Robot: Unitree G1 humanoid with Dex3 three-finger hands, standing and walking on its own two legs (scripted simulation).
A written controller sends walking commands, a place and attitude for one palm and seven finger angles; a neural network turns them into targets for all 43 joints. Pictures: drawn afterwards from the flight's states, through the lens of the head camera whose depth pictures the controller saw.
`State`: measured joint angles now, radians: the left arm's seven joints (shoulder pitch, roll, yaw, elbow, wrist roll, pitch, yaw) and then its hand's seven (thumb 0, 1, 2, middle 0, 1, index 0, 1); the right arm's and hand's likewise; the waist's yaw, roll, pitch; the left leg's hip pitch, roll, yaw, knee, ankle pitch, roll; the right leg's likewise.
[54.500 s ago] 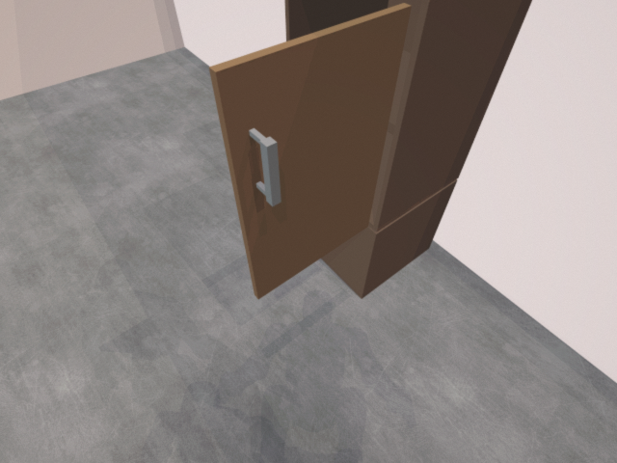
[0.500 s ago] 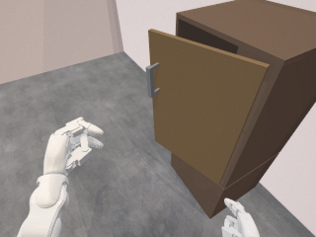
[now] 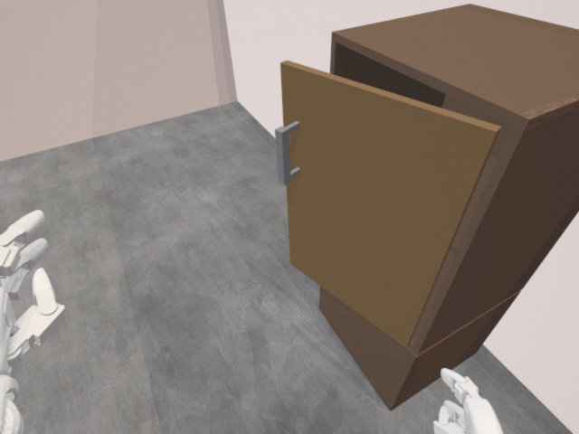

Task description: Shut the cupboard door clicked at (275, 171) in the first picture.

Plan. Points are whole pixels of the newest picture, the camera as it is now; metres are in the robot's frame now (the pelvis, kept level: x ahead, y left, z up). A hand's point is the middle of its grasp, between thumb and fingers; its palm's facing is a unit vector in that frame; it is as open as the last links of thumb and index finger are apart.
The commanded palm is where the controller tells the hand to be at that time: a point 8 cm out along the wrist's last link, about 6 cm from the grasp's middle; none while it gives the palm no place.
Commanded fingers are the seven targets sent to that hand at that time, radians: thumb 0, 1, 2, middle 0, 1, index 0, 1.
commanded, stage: draw the hand back to the body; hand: left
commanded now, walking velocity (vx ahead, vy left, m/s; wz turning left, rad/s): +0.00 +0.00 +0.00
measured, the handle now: (289, 153) +0.63 +0.08 +0.07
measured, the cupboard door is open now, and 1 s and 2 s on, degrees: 18 18 18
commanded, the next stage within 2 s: step back with the hand held close in 0.22 s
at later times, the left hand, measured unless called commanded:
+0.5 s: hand (97, 295) +0.21 +0.24 +0.16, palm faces +0.41 -0.80 -0.44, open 7.4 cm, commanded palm +0.15 +0.28 +0.17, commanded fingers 0.00 0.90 0.90 -0.20 -0.30 -0.20 -0.30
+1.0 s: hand (45, 343) +0.15 +0.27 +0.15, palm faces +0.40 -0.79 -0.46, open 7.4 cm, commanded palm +0.09 +0.31 +0.17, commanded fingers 0.00 0.90 0.90 -0.20 -0.30 -0.20 -0.30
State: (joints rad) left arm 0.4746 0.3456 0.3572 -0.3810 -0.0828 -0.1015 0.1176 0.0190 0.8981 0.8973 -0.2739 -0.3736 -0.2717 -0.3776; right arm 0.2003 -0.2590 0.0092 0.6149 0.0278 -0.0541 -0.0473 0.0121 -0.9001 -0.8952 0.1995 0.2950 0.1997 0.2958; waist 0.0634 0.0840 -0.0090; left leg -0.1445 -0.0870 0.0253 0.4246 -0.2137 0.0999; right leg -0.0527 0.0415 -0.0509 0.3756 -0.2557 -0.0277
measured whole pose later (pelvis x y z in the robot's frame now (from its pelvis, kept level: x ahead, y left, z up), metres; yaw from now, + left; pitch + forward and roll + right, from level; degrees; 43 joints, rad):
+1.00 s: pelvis -0.06 +0.01 -0.02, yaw -2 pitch +1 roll -3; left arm 0.52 0.42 0.42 -0.49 -0.05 -0.16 0.14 0.02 0.89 0.90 -0.21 -0.30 -0.21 -0.31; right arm 0.23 -0.25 0.01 0.55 0.01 0.02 -0.09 0.01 -0.90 -0.89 0.20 0.30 0.20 0.30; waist 0.01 0.02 -0.02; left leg -0.41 -0.06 0.06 0.60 -0.21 0.13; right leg -0.34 0.06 -0.03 0.58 -0.26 -0.01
